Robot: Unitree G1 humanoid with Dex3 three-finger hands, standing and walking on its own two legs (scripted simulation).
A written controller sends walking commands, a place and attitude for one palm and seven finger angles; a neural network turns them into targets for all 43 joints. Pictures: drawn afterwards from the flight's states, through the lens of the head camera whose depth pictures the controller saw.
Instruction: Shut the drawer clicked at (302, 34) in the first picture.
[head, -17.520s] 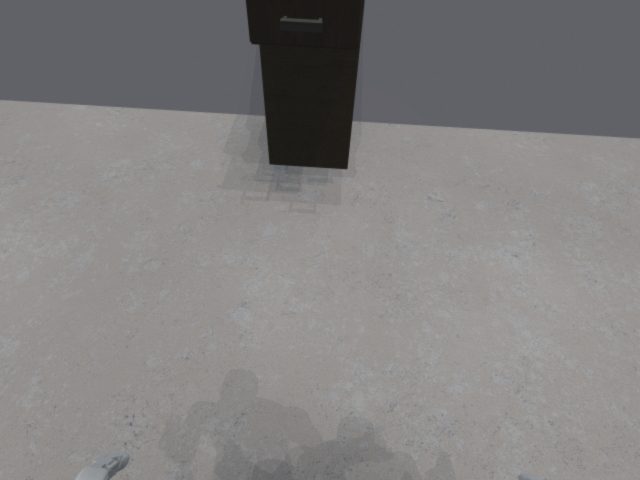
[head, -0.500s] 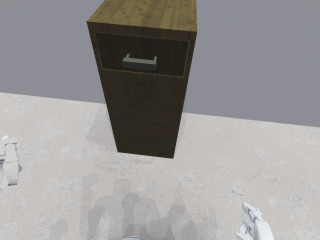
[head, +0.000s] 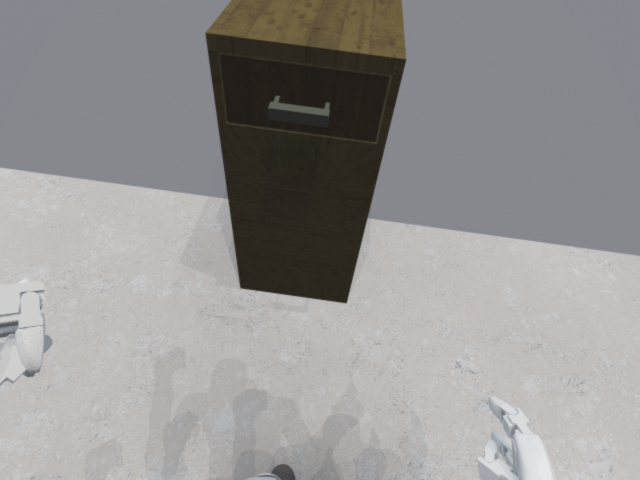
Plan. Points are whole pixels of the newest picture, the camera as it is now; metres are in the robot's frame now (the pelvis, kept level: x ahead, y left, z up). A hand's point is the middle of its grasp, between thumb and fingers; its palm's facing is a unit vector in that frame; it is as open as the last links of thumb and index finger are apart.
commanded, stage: step back with the hand held close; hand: left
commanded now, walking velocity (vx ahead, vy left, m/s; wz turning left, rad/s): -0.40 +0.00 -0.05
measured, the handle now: (300, 108) +0.82 +0.08 +0.03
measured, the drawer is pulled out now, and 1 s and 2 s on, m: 0.00 0.00 0.00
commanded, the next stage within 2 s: stop stepping back and stand still in 0.08 s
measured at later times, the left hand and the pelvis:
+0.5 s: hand out of the picture +0.09 +0.27 +0.17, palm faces +0.17 -0.89 -0.42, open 3.3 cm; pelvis -0.12 +0.06 +0.02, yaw -8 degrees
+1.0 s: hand out of the picture +0.02 +0.30 +0.19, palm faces +0.21 -0.84 -0.50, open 3.3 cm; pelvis -0.20 +0.10 +0.00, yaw -9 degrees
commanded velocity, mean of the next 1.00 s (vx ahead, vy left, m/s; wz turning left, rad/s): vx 0.14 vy -0.08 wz -0.01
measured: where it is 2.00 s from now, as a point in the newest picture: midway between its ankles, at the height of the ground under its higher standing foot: outside the picture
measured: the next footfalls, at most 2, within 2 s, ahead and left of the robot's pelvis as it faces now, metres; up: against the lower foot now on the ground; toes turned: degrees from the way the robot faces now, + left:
right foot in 0.12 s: -0.08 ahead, -0.13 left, +0.00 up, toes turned -2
left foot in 0.26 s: +0.05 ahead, +0.08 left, +0.00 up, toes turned -3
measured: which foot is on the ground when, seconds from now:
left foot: down 0.00-0.12, up 0.14-0.24, down 0.26-0.56, up 0.58-0.76, down 0.78-1.00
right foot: up 0.00-0.10, down 0.12-0.28, up 0.30-0.56, down 0.58-0.78, up 0.80-1.00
